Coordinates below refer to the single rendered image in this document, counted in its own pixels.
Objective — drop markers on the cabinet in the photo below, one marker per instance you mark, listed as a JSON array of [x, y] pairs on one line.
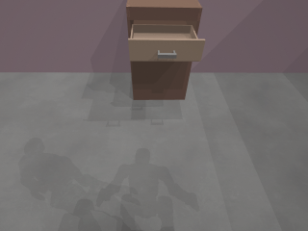
[[161, 80]]

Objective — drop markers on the drawer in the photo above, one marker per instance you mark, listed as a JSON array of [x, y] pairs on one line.
[[147, 39]]

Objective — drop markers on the handle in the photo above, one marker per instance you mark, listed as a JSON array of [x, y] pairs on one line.
[[167, 55]]

